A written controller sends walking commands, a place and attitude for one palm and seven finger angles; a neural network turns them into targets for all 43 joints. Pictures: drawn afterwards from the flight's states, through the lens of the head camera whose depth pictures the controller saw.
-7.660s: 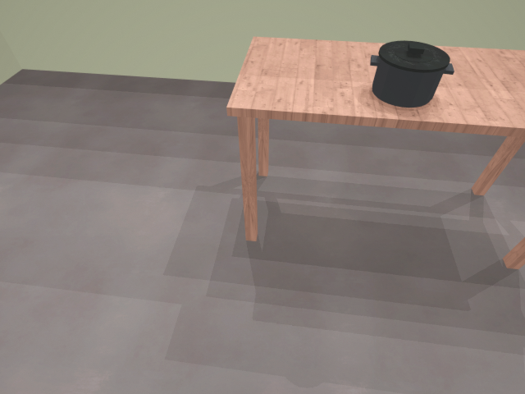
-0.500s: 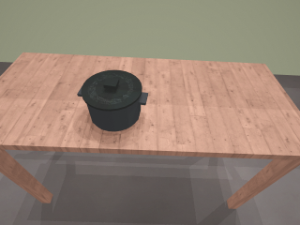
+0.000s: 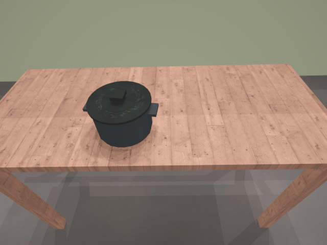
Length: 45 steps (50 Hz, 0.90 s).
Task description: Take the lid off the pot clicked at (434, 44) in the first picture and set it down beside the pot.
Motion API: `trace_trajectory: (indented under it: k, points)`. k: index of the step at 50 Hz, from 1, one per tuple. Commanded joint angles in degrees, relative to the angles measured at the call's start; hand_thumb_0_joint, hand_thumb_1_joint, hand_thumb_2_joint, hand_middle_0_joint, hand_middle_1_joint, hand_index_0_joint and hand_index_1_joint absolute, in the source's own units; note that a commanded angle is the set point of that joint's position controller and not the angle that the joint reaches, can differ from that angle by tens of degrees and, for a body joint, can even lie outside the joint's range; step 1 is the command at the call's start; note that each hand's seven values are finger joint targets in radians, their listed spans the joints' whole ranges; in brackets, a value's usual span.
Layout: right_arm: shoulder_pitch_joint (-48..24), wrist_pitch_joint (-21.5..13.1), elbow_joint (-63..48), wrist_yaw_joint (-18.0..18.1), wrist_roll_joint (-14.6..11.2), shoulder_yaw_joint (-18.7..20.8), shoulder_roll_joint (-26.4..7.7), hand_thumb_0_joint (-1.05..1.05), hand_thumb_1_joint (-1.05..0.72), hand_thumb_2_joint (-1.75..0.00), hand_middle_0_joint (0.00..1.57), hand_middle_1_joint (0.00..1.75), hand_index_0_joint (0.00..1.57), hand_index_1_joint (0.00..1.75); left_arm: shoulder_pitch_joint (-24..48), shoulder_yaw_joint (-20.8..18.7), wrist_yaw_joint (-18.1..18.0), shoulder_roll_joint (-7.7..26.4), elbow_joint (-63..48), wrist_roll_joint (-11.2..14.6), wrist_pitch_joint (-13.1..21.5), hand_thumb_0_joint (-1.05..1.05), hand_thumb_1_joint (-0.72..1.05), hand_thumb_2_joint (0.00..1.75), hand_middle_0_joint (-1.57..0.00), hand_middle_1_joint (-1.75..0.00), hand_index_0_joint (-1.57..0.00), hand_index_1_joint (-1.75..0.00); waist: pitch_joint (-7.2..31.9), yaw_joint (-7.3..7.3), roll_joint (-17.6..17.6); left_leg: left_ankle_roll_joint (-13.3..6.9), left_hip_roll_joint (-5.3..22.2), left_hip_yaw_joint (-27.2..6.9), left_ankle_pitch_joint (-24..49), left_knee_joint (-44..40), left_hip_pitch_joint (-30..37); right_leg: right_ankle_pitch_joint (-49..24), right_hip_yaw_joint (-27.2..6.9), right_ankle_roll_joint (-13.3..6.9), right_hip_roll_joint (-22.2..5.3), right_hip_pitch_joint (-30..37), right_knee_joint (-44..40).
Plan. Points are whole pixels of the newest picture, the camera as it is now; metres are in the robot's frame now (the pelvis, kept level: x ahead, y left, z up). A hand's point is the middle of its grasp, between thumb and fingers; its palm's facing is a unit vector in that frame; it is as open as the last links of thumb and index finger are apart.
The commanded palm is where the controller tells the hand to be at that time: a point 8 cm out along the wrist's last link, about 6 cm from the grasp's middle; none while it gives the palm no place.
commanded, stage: look again from close up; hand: left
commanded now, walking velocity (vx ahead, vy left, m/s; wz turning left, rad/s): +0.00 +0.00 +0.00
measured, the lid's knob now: (118, 95) +0.50 +0.17 +0.10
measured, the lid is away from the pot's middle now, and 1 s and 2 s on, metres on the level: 0.00 0.00 0.00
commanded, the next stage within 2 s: shuffle to correct the standing spot in 0.92 s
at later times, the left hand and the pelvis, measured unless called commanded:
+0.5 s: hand out of the picture +0.03 +0.16 -0.16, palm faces +0.00 -0.97 -0.23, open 7.3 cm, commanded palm none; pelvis +0.01 -0.03 +0.00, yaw +0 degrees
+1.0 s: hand out of the picture +0.01 +0.14 -0.17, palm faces +0.01 -0.98 -0.20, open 7.4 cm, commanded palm none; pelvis +0.01 -0.03 +0.00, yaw +0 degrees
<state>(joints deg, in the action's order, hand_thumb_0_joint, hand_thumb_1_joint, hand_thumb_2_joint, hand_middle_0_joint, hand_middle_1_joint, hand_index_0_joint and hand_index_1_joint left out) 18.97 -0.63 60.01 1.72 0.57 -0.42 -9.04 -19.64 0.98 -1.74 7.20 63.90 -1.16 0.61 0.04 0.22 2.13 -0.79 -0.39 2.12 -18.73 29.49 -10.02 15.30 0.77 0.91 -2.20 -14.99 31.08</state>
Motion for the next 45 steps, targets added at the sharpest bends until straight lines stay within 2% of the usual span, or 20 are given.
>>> trace_trajectory:
  k: [1, 5, 10, 16, 17, 20, 26, 27, 30, 36, 41, 45]
  points:
    - [2.7, -1.6, -2.4, 0.0, -0.1, 0.7, -4.3, 0.00, -0.90, -0.90, 0.20, 0.30, 0.20, 0.30, -2.0, -1.3, -0.7, 6.4, -3.0, 0.4, 0.8, 0.00, 0.90, 0.90, -0.20, -0.30, -0.20, -0.30, -5.6, -0.29, -2.5, -1.3, 5.6, -5.1, 7.7, -7.1, -4.7, -4.4, -4.5, -3.5, -3.2, -0.4, -5.3]
    - [2.7, -1.6, -1.8, 0.0, 0.0, 0.5, -4.1, 0.00, -0.90, -0.90, 0.20, 0.30, 0.20, 0.30, -1.3, -1.7, -0.6, 6.8, -3.8, 0.5, 0.6, 0.00, 0.90, 0.90, -0.20, -0.30, -0.20, -0.30, -5.3, -0.12, -2.2, -1.0, 5.5, -4.6, 8.6, -7.4, -4.4, -5.9, -4.8, -3.6, -3.4, 0.2, -5.3]
    - [2.8, -1.5, -1.1, 0.1, 0.1, 0.6, -4.1, 0.00, -0.90, -0.90, 0.20, 0.30, 0.20, 0.30, -0.5, -2.0, -0.6, 7.6, -4.4, 0.5, 0.6, 0.00, 0.90, 0.90, -0.20, -0.30, -0.20, -0.30, -4.2, -0.17, -3.4, -0.5, 5.4, -3.8, 9.4, -6.9, -3.3, -8.0, -5.1, -3.8, -3.9, 1.0, -5.7]
    - [2.7, -1.4, -0.3, 0.1, 0.1, 0.5, -4.0, 0.00, -0.90, -0.90, 0.20, 0.30, 0.20, 0.30, 0.2, -2.1, -0.5, 8.2, -5.0, 0.6, 0.6, 0.00, 0.90, 0.90, -0.20, -0.30, -0.20, -0.30, -3.2, -0.22, -2.6, -0.2, 5.3, -3.4, 10.8, -6.6, -2.2, -10.6, -5.3, -4.1, -4.3, 1.9, -5.9]
    - [2.7, -1.4, -0.1, 0.2, 0.1, 0.6, -3.7, 0.00, -0.90, -0.90, 0.20, 0.30, 0.20, 0.30, 0.4, -2.2, -0.4, 8.4, -5.1, 0.6, 0.6, 0.00, 0.90, 0.90, -0.20, -0.30, -0.20, -0.30, -3.3, -0.07, -3.7, -0.2, 5.5, -3.5, 10.3, -6.9, -2.2, -9.9, -4.9, -4.1, -4.1, 1.9, -6.1]
    - [2.7, -1.4, 0.4, 0.2, 0.1, 0.6, -3.8, 0.00, -0.90, -0.90, 0.20, 0.30, 0.20, 0.30, 0.5, -2.2, -0.5, 8.4, -5.1, 0.6, 0.6, 0.00, 0.90, 0.90, -0.20, -0.30, -0.20, -0.30, -2.5, -0.22, -2.3, 0.0, 5.5, -3.1, 12.1, -6.5, -1.2, -12.3, -5.2, -4.2, -4.4, 2.3, -6.0]
    - [2.7, -1.3, 1.2, 0.3, 0.0, 0.7, -3.8, 0.00, -0.90, -0.90, 0.20, 0.30, 0.20, 0.30, 0.6, -2.2, -0.5, 8.4, -4.7, 0.6, 0.7, 0.00, 0.90, 0.90, -0.20, -0.30, -0.20, -0.30, -1.9, -0.37, -2.3, 0.3, 5.9, -2.8, 13.4, -6.5, 0.0, -14.9, -5.1, -4.3, -4.5, 3.2, -6.1]
    - [2.5, -1.2, 1.3, 0.3, 0.0, 0.7, -3.5, 0.00, -0.90, -0.90, 0.20, 0.30, 0.20, 0.30, 0.5, -2.1, -0.5, 8.4, -4.7, 0.6, 0.7, 0.00, 0.90, 0.90, -0.20, -0.30, -0.20, -0.30, -2.1, -0.18, -3.2, 0.2, 6.0, -3.0, 13.2, -6.7, 0.2, -14.4, -4.7, -4.3, -4.3, 3.1, -6.5]
    - [2.3, -1.1, 1.5, 0.3, 0.0, 0.7, -3.7, 0.00, -0.90, -0.90, 0.20, 0.30, 0.20, 0.30, 0.4, -2.1, -0.5, 8.3, -4.5, 0.6, 0.7, 0.00, 0.90, 0.90, -0.20, -0.30, -0.20, -0.30, -3.0, -0.37, -2.3, 0.4, 5.8, -2.5, 12.3, -6.5, 0.1, -13.9, -5.4, -4.3, -4.5, 2.4, -7.0]
    - [2.6, -1.2, 2.1, 0.3, -0.2, 0.8, -3.5, 0.00, -0.90, -0.90, 0.20, 0.30, 0.20, 0.30, 0.0, -2.1, -0.5, 8.1, -4.1, 0.5, 0.8, 0.00, 0.90, 0.90, -0.20, -0.30, -0.20, -0.30, -2.1, -0.44, -3.2, 0.5, 5.9, -2.5, 12.7, -6.7, 0.8, -15.3, -5.6, -4.3, -4.6, 3.5, -7.4]
    - [2.4, -1.1, 2.6, 0.4, -0.2, 0.6, -3.1, 0.00, -0.90, -0.90, 0.20, 0.30, 0.20, 0.30, -0.3, -2.0, -0.5, 7.9, -3.8, 0.5, 0.6, 0.00, 0.90, 0.90, -0.20, -0.30, -0.20, -0.30, -4.0, -0.32, -1.6, 0.5, 6.0, -2.5, 11.5, -7.4, 0.4, -12.3, -5.5, -4.3, -4.3, 2.1, -8.1]
    - [2.6, -1.3, 2.7, 0.4, -0.2, 0.6, -3.1, 0.00, -0.90, -0.90, 0.20, 0.30, 0.20, 0.30, -0.4, -2.0, -0.4, 7.7, -3.8, 0.5, 0.6, 0.00, 0.90, 0.90, -0.20, -0.30, -0.20, -0.30, -3.9, -0.21, -2.4, 0.4, 5.9, -2.6, 10.9, -7.6, 0.0, -10.7, -5.4, -4.1, -4.2, 2.3, -8.4]
